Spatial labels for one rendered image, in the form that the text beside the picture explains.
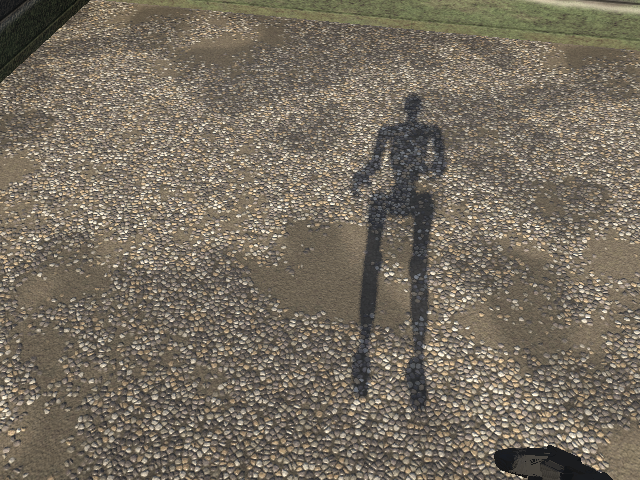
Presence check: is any right robot hand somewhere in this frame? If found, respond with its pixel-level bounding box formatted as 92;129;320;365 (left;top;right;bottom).
494;445;613;480

